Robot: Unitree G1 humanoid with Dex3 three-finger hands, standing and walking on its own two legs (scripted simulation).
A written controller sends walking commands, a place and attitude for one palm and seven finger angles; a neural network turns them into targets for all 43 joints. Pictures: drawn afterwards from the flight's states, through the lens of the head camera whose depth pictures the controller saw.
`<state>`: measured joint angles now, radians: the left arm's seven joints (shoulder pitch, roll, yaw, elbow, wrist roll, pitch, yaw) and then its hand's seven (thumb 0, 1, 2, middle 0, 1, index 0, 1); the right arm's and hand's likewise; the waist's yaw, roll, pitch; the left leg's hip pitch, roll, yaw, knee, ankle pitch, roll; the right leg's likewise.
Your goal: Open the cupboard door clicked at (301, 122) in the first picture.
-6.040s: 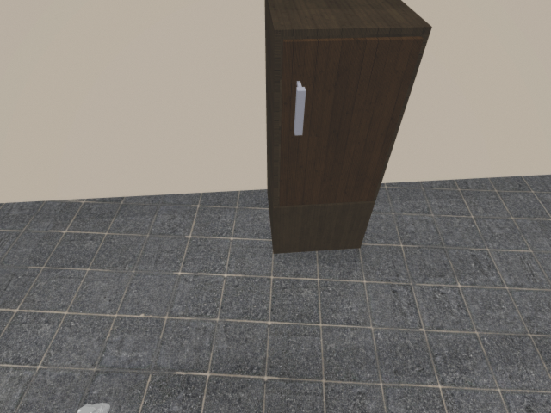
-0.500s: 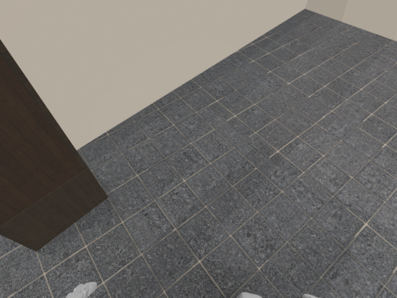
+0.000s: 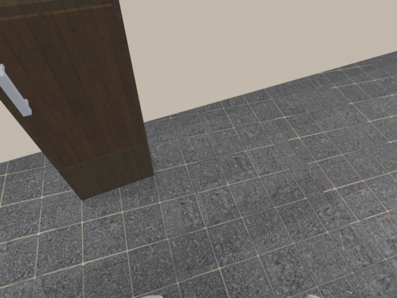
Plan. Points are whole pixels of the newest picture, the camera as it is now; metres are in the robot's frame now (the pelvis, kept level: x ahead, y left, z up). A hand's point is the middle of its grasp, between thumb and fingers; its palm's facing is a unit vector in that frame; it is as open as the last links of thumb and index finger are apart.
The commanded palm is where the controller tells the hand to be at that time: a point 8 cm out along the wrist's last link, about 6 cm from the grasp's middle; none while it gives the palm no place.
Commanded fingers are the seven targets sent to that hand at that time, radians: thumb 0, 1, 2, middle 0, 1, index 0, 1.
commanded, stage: turn to face it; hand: left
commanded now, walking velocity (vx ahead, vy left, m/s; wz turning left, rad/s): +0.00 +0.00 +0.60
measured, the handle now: (14, 90) +0.59 +0.55 +0.01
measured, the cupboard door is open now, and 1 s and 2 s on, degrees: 0 0 0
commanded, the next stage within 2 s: take the last steps up to it in 0.66 s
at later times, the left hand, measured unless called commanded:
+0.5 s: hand out of the picture +0.06 +0.18 -0.12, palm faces +0.27 -0.92 -0.29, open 7.4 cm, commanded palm none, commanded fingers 0.00 0.90 0.90 -0.20 -0.30 -0.20 -0.30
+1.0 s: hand out of the picture -0.07 +0.21 -0.15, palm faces +0.44 -0.87 -0.21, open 7.4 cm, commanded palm none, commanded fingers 0.00 0.90 0.90 -0.20 -0.30 -0.20 -0.30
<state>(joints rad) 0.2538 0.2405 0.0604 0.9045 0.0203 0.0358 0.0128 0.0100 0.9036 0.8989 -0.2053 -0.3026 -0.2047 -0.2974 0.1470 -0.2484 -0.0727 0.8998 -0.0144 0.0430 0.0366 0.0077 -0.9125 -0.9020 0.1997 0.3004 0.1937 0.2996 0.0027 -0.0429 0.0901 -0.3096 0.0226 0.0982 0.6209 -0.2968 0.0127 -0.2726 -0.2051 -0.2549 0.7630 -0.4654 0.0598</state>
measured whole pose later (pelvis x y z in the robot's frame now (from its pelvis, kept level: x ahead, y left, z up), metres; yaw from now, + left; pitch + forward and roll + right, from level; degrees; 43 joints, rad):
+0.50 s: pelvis +0.01 -0.03 +0.01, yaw +16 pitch -1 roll +1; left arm 0.20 0.18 0.03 0.86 0.02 0.01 0.02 0.01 0.91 0.90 -0.20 -0.30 -0.20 -0.30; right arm 0.20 -0.26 -0.10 0.93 -0.02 0.07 0.02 0.01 -0.91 -0.90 0.20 0.30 0.20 0.30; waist -0.02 0.06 0.05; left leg -0.47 -0.05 -0.06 1.06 -0.43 -0.03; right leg -0.25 -0.07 -0.11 0.58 -0.32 -0.01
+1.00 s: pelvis +0.01 +0.02 +0.02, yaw +24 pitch -1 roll -1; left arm 0.29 0.24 0.05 1.04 0.03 0.03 -0.01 0.01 0.91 0.90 -0.20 -0.30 -0.20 -0.30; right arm 0.23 -0.16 -0.03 0.99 -0.02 -0.02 -0.02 0.00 -0.92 -0.90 0.20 0.30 0.20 0.30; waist 0.01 -0.03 0.02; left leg -0.13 -0.01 0.03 0.41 -0.27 0.04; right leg -0.42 -0.10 -0.08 1.01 -0.40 0.05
